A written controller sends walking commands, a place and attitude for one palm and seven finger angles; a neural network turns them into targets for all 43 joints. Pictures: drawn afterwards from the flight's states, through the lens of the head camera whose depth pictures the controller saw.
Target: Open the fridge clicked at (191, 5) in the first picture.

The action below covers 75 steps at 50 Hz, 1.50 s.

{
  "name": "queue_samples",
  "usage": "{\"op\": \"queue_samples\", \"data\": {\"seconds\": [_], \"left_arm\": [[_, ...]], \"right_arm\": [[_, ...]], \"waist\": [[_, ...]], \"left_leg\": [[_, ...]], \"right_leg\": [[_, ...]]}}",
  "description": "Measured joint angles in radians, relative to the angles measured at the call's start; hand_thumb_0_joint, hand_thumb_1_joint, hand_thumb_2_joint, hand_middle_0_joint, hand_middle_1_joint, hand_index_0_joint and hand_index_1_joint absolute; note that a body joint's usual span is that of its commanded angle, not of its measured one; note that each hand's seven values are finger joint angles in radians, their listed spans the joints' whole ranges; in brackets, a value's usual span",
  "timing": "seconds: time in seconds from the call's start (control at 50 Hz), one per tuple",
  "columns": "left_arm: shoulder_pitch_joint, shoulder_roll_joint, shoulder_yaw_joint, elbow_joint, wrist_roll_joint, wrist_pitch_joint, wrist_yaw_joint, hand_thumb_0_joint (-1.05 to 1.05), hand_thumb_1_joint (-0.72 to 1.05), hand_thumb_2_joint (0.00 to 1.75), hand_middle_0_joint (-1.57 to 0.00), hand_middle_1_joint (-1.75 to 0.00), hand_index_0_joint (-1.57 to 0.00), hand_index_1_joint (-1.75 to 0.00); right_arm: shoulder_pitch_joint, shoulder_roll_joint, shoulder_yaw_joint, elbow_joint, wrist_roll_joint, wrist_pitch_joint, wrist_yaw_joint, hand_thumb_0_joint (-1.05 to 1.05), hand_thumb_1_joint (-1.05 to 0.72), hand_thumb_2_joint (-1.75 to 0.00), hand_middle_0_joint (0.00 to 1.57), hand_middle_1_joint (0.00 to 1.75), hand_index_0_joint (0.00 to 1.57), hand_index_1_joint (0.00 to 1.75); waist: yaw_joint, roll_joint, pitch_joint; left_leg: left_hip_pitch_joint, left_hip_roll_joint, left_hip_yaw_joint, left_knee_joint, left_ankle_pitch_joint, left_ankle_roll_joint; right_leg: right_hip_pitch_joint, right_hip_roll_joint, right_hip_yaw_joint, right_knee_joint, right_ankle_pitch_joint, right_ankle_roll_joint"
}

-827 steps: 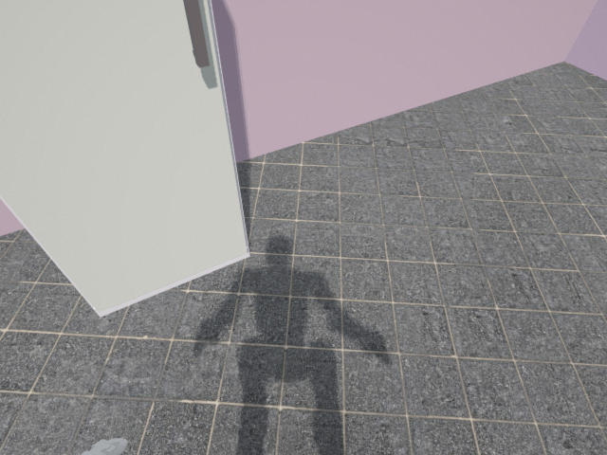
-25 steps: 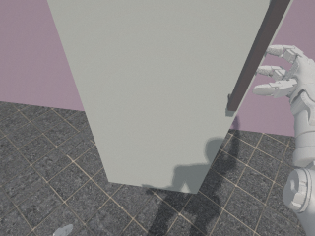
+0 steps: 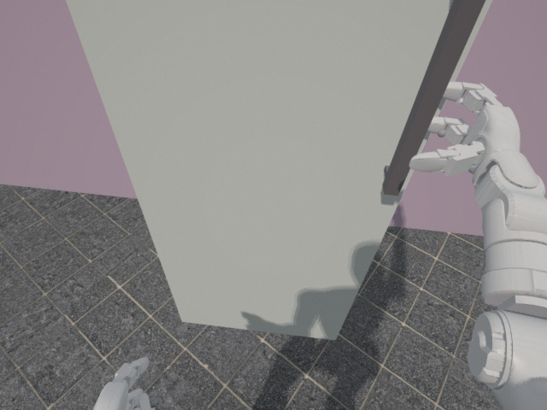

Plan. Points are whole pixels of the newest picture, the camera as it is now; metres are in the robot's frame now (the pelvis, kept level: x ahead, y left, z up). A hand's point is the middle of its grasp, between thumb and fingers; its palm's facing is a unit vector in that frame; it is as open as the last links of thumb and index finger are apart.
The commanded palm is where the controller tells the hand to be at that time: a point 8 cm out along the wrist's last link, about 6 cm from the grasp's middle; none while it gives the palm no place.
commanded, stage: slide the fingers in behind the handle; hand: right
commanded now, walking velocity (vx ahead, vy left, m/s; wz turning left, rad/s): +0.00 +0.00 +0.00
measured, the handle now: (419, 105) +0.48 -0.16 +0.24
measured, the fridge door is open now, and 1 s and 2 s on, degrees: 0 0 0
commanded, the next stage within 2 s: grip the handle and tug to test in 1.22 s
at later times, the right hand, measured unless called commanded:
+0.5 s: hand (424, 130) +0.43 -0.16 +0.23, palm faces +0.06 +1.00 +0.01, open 14.0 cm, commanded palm +0.40 -0.21 +0.23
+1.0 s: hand (419, 131) +0.43 -0.15 +0.23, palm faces +0.07 +1.00 +0.01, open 14.0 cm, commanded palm +0.41 -0.20 +0.23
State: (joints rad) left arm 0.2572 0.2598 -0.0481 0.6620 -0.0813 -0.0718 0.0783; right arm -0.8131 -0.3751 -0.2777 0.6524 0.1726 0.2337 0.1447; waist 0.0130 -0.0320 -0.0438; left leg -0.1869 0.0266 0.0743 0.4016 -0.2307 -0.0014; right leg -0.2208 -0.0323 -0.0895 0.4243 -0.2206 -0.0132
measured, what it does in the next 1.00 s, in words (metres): stands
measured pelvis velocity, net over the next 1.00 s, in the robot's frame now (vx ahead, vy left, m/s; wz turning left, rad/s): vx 0.00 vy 0.01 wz -0.01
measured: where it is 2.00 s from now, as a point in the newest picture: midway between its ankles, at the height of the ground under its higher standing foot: outside the picture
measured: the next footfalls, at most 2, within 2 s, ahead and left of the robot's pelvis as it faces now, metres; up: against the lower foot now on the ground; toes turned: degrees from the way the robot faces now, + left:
none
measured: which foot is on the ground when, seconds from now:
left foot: down 0.00-1.00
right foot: down 0.00-1.00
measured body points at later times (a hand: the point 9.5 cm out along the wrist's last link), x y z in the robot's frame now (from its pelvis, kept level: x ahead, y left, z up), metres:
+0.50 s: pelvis +0.01 +0.01 +0.00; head +0.00 +0.02 +0.45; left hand +0.14 +0.25 -0.11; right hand +0.42 -0.21 +0.24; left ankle -0.01 +0.12 -0.74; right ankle +0.00 -0.11 -0.74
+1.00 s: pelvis +0.00 +0.01 +0.00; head -0.01 +0.02 +0.45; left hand +0.14 +0.26 -0.10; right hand +0.42 -0.21 +0.24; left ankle -0.01 +0.12 -0.74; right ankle +0.00 -0.11 -0.74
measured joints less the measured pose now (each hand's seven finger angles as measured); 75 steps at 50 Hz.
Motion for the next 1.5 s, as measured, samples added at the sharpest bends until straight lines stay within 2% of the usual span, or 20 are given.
{"op": "queue_samples", "data": {"seconds": [0.2, 0.3, 0.62, 0.86, 1.14, 1.36, 1.5], "left_arm": [[-0.022, -0.005, -0.002, -0.005, 0.001, 0.030, 0.002, 0.01, 0.91, 0.90, -0.20, -0.30, -0.21, -0.30], [-0.017, -0.003, 0.003, -0.004, 0.003, 0.038, 0.001, 0.01, 0.91, 0.90, -0.20, -0.30, -0.21, -0.30], [-0.011, -0.002, 0.006, 0.005, 0.006, 0.060, 0.003, 0.02, 0.91, 0.90, -0.20, -0.30, -0.20, -0.30], [-0.020, 0.000, 0.007, 0.010, 0.005, 0.052, 0.008, 0.01, 0.91, 0.90, -0.20, -0.30, -0.20, -0.30], [-0.004, -0.007, 0.005, 0.013, 0.007, 0.045, 0.009, 0.01, 0.91, 0.90, -0.20, -0.30, -0.21, -0.30], [0.008, -0.005, 0.009, 0.022, 0.010, 0.040, 0.004, 0.02, 0.91, 0.90, -0.20, -0.30, -0.21, -0.30], [-0.001, -0.006, 0.010, 0.014, 0.010, 0.046, 0.000, 0.02, 0.91, 0.90, -0.20, -0.30, -0.20, -0.30]], "right_arm": [[0.007, 0.019, 0.019, -0.039, 0.000, 0.044, -0.020, -0.01, 0.50, -0.30, 0.30, 1.20, 0.30, 1.20], [0.019, 0.031, 0.026, -0.070, 0.006, 0.044, -0.029, -0.01, 0.50, -0.30, 0.30, 1.20, 0.30, 1.20], [0.040, 0.049, 0.016, -0.095, 0.004, 0.068, -0.051, -0.01, 0.50, -0.30, 0.30, 1.20, 0.30, 1.20], [0.024, 0.063, 0.041, -0.085, 0.006, 0.068, -0.063, -0.01, 0.50, -0.30, 0.30, 1.20, 0.30, 1.20], [0.000, 0.054, 0.039, -0.033, -0.003, 0.034, -0.069, -0.01, 0.50, -0.30, 0.30, 1.20, 0.30, 1.20], [0.011, 0.067, 0.034, -0.058, -0.001, 0.030, -0.072, -0.01, 0.50, -0.30, 0.30, 1.20, 0.30, 1.20], [0.044, 0.078, 0.038, -0.116, 0.001, 0.052, -0.077, -0.01, 0.39, -0.35, 0.31, 1.22, 0.31, 1.22]], "waist": [[-0.009, 0.001, -0.003], [-0.011, -0.003, -0.002], [-0.002, -0.007, -0.005], [-0.006, -0.007, -0.001], [0.000, -0.005, 0.002], [0.001, -0.005, 0.000], [-0.005, -0.007, -0.005]], "left_leg": [[0.015, -0.002, 0.007, -0.004, -0.007, 0.003], [0.020, -0.003, 0.009, -0.005, -0.010, 0.005], [0.030, -0.011, 0.005, -0.007, -0.010, 0.012], [0.032, -0.012, 0.012, -0.010, -0.003, 0.014], [0.029, -0.011, 0.007, -0.019, 0.007, 0.012], [0.028, -0.009, 0.001, -0.022, 0.007, 0.008], [0.037, -0.008, -0.002, -0.024, 0.005, 0.006]], "right_leg": [[0.012, -0.001, 0.007, -0.003, -0.004, 0.004], [0.017, -0.002, 0.010, -0.005, -0.006, 0.007], [0.033, -0.009, 0.007, -0.015, -0.002, 0.013], [0.031, -0.009, 0.014, -0.015, 0.006, 0.014], [0.029, -0.008, 0.010, -0.023, 0.013, 0.012], [0.029, -0.005, 0.005, -0.025, 0.011, 0.008], [0.039, -0.004, 0.002, -0.027, 0.007, 0.007]]}}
